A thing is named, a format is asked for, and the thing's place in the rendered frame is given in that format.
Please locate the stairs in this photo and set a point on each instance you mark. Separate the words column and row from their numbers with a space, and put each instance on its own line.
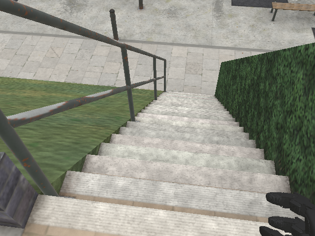
column 184, row 152

